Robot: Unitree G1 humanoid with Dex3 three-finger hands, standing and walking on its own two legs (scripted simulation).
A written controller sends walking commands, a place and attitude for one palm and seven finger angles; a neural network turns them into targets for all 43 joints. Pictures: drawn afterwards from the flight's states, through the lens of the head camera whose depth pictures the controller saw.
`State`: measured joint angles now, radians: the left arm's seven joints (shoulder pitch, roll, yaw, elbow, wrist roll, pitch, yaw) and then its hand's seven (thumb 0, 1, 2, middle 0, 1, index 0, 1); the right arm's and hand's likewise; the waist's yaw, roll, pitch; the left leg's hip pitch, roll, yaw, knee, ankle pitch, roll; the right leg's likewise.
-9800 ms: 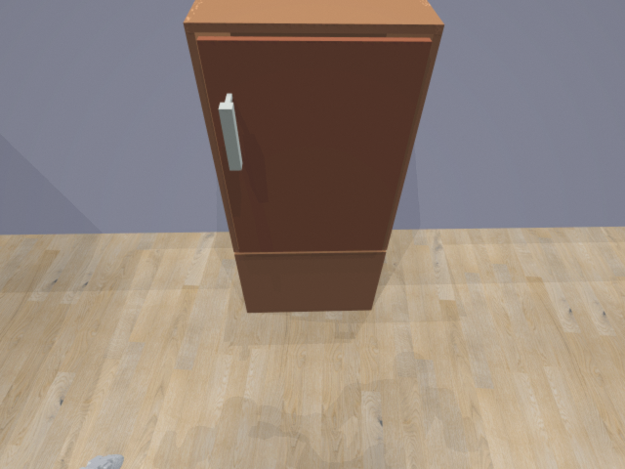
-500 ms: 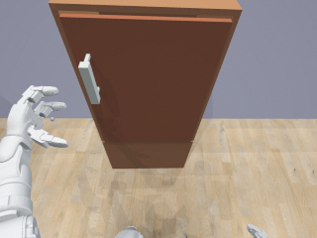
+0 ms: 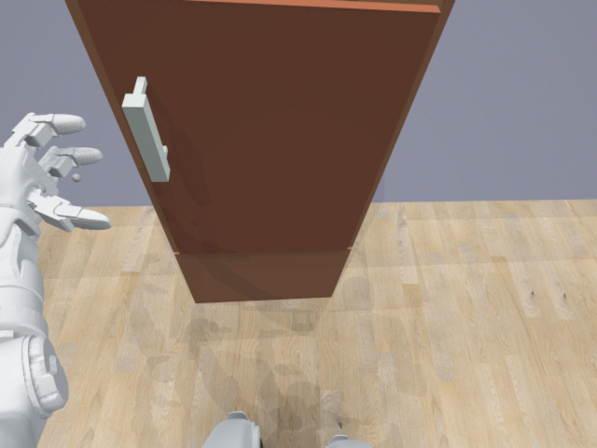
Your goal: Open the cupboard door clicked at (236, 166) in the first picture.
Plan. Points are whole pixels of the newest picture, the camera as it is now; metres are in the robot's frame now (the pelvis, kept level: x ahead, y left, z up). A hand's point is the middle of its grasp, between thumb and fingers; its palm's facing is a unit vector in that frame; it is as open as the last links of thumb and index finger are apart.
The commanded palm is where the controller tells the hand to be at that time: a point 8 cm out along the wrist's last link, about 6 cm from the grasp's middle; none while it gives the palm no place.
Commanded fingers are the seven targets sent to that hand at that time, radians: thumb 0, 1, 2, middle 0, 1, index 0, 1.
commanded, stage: move the hooked fingers beside the handle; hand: left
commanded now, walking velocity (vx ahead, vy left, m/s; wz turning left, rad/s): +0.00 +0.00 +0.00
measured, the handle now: (151, 131) +0.53 +0.22 +0.08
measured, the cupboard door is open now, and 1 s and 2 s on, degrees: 0 0 0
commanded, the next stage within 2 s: slide the fingers in behind the handle in 1.14 s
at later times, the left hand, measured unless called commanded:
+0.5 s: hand (91, 149) +0.48 +0.29 +0.09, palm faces +0.08 -1.00 +0.01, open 14.0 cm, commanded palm +0.45 +0.33 +0.09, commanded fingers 0.00 -0.50 0.30 -0.30 -1.20 -0.30 -1.20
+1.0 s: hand (82, 161) +0.46 +0.29 +0.09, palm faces +0.10 -0.99 +0.02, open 14.0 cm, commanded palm +0.44 +0.33 +0.08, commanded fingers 0.00 -0.50 0.30 -0.30 -1.20 -0.30 -1.20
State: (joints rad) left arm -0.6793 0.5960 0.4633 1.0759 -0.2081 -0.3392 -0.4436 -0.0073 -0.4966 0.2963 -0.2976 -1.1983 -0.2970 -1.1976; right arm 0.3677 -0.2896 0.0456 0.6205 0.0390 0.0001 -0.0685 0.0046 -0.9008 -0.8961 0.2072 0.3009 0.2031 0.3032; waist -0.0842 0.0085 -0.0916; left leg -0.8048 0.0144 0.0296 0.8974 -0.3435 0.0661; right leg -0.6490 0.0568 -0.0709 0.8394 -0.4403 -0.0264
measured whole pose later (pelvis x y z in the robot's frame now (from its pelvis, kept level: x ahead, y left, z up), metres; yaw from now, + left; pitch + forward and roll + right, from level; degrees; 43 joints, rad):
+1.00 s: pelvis +0.01 +0.00 -0.01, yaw +0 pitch +17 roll -4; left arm -0.77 0.66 0.49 1.17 -0.18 -0.36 -0.44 -0.01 -0.50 0.30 -0.30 -1.20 -0.30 -1.20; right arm 0.35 -0.29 0.05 0.60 0.03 0.07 -0.06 0.00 -0.90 -0.90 0.21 0.30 0.20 0.30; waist -0.11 0.01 -0.11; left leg -0.88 0.03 0.02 0.96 -0.38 0.06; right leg -0.71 0.07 -0.08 0.87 -0.46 -0.03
